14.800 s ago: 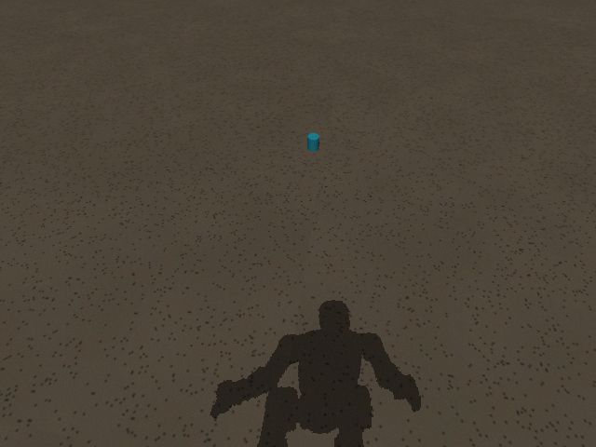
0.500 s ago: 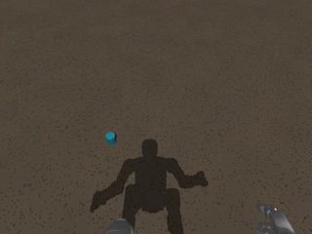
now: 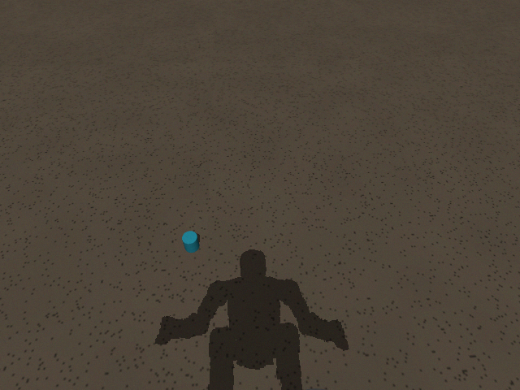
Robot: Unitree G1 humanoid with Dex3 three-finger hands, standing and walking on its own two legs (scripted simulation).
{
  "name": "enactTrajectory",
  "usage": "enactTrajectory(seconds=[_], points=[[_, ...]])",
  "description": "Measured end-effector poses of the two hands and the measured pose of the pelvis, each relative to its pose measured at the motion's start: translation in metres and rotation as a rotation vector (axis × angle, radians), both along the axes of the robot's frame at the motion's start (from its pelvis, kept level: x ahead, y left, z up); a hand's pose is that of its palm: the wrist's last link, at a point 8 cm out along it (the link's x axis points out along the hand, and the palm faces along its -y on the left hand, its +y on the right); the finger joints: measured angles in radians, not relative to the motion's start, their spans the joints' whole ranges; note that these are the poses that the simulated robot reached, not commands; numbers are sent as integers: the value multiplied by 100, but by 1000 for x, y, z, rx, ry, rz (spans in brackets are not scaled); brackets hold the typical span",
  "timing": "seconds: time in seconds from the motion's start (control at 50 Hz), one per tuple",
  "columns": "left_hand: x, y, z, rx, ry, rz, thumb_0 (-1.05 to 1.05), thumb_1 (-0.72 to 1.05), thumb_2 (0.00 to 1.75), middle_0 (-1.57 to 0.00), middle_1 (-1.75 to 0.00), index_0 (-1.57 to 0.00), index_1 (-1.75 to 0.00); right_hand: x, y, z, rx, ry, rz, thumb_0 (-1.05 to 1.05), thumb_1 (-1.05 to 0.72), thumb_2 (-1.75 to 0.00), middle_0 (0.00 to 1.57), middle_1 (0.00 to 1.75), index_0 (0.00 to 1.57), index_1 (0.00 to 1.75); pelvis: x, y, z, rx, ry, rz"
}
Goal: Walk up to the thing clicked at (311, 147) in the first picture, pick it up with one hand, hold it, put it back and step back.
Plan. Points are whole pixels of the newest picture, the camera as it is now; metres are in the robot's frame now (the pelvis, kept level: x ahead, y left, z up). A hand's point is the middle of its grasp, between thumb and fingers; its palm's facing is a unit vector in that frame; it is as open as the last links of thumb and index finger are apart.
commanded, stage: walk up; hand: left
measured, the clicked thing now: (190, 241) +0.79 +0.26 -0.73
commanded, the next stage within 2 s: stand in 0.80 s
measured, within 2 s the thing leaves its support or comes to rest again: neither
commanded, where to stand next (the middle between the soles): +0.40 +0.02 m, yaw -1 degrees
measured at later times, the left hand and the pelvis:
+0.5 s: hand out of the picture +0.11 +0.29 -0.15, palm faces +0.05 -0.93 -0.36, open 7.4 cm; pelvis +0.02 +0.02 +0.00, yaw +2 degrees
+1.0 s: hand out of the picture +0.08 +0.28 -0.14, palm faces +0.02 -0.94 -0.35, open 7.4 cm; pelvis +0.02 +0.02 +0.01, yaw +2 degrees
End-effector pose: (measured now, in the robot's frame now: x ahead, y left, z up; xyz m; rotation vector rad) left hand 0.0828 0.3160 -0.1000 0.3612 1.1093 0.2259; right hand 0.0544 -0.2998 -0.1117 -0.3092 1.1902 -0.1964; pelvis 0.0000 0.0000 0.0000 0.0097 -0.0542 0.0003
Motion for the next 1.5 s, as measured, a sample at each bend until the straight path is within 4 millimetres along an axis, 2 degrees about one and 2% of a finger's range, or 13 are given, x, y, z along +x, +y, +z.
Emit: enactTrajectory(seconds=[0.08,0.2,0.4,0.52,0.64,0.78,0.9,1.06,1.3,1.5], points=[[1,-12,-3,12,-11,8,0,90,90,-21,-30,-20,-30,12,-13,-8,-4,-1,-10,1,-90,-90,20,30,20,30,3,-8,-5,-29,-14,7],[-2,-19,1,-6,8,32,0,90,90,-21,-30,-20,-30,32,-11,-8,1,0,10,1,-90,-90,20,30,20,30,13,-4,0,-5,3,13],[13,8,-11,-35,12,73,0,90,90,-21,-30,-20,-30,43,20,-6,-12,36,40,1,-91,-90,20,30,20,30,21,19,-1,-2,8,27],[20,18,-12,-43,15,66,0,90,90,-21,-30,-20,-30,60,37,1,0,-2,41,1,-90,-90,20,30,20,30,23,24,2,-17,4,26],[20,19,-8,-47,13,67,0,90,90,-21,-30,-20,-30,78,44,6,10,-36,61,1,-90,-90,20,30,20,30,22,28,6,-17,2,27],[8,17,-4,-46,42,79,0,90,90,-21,-30,-20,-30,89,44,9,19,-54,73,1,-90,-90,20,30,20,30,20,26,10,-14,4,29],[-7,11,-5,-47,92,78,0,90,90,-21,-30,-20,-30,84,39,10,23,-52,68,1,-90,-90,20,30,20,30,19,23,12,-11,-1,28],[-18,0,-5,-55,121,67,0,90,90,-21,-30,-20,-30,62,26,8,17,-19,45,1,-90,-90,20,30,20,30,13,17,14,-9,-8,27],[-21,-8,-3,-52,119,44,0,90,90,-21,-30,-20,-30,24,12,3,13,54,15,1,-90,-90,20,30,20,30,6,9,14,-10,-4,25],[-18,-9,-2,-46,117,38,0,90,90,-21,-30,-20,-30,10,8,1,14,85,6,1,-90,-90,20,30,20,30,5,6,14,-12,3,24]])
